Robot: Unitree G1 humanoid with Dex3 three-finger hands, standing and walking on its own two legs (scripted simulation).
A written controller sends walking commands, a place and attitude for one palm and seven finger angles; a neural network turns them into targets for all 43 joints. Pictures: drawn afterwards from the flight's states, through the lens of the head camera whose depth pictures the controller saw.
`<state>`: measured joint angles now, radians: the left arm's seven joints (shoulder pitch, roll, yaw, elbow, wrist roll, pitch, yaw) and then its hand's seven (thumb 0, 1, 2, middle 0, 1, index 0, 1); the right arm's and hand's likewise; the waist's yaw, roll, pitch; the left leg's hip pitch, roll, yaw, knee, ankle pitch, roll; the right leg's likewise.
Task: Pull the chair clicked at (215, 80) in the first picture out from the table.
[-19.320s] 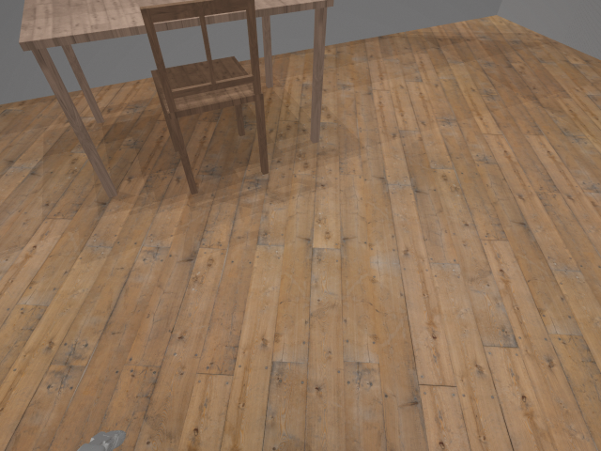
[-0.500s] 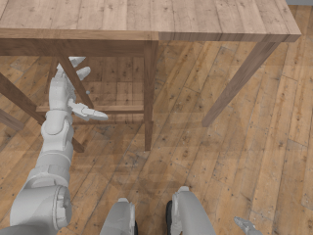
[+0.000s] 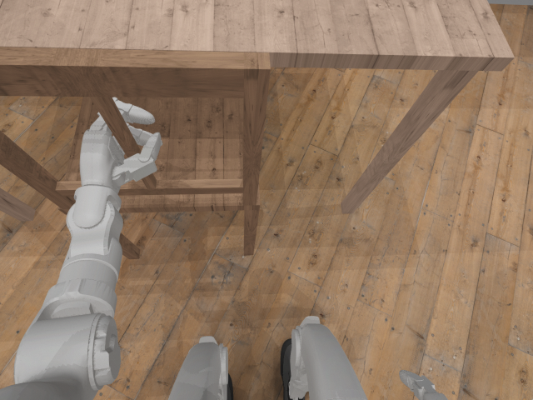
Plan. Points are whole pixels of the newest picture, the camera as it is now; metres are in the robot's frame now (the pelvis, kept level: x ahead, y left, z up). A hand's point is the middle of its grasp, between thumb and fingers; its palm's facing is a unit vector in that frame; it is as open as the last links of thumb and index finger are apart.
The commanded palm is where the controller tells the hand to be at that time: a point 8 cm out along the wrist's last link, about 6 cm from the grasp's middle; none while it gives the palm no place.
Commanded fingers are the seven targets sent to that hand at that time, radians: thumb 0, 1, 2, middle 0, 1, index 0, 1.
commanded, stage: hook a spindle and tug to test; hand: left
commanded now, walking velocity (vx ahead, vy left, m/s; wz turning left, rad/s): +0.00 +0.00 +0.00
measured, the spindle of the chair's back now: (130, 147) +0.48 +0.19 +0.00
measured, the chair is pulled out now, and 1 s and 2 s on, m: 0.00 0.04 0.19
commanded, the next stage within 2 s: step backward, pulling the chair out in 0.64 s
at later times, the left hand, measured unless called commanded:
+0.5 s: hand (145, 170) +0.44 +0.16 +0.02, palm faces -0.01 -1.00 -0.02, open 4.9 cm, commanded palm +0.40 +0.21 +0.02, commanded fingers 0.00 0.90 0.90 -0.50 -1.45 -0.50 -1.45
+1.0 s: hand (146, 176) +0.42 +0.15 +0.03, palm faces +0.05 -0.99 -0.12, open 4.9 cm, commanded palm +0.40 +0.20 +0.03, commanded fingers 0.00 0.90 0.90 -0.50 -1.45 -0.50 -1.45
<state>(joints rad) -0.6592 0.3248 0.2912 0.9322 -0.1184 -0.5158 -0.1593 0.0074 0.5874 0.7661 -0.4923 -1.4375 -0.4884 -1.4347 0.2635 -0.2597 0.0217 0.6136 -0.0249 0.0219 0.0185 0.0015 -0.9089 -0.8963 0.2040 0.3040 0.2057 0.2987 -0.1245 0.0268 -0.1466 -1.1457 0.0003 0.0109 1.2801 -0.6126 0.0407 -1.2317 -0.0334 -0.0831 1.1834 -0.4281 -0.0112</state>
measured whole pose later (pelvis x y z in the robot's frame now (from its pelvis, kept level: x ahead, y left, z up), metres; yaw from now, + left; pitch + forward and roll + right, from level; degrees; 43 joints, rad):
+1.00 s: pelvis +0.04 +0.01 +0.09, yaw +0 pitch +17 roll -1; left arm -0.37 0.21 0.09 0.74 -0.08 -0.18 0.08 0.03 0.79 0.82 -0.34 -1.18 -0.47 -1.45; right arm 0.25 -0.22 0.03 0.54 0.06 0.13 -0.10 0.00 -0.91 -0.90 0.20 0.30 0.21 0.30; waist -0.10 0.01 -0.04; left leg -0.60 -0.03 0.04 0.75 -0.42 0.04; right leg -0.72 -0.04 -0.06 0.74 -0.26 0.01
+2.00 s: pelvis -0.06 +0.01 +0.11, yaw -3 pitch +5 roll -1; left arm -0.39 0.14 -0.02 0.98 -0.06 -0.20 0.11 0.03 0.78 0.82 -0.30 -1.15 -0.50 -1.45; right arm 0.22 -0.23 0.02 0.68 0.02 0.06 -0.11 0.00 -0.91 -0.90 0.20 0.30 0.20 0.30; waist -0.01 0.02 0.07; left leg -0.42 0.01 0.10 0.53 -0.20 0.06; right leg -0.38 -0.02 -0.01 0.72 -0.41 -0.01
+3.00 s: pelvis -0.30 +0.01 +0.11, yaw -1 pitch +4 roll +2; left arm -0.46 0.11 0.02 0.97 -0.04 -0.15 0.11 0.02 0.75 0.81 -0.28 -1.13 -0.50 -1.45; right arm 0.14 -0.31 0.00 0.74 0.03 0.02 -0.12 0.00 -0.91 -0.90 0.20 0.30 0.21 0.30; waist -0.08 0.03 0.14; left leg -0.36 -0.01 -0.05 0.74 -0.47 -0.06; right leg -0.43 -0.07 -0.08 0.49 -0.13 -0.02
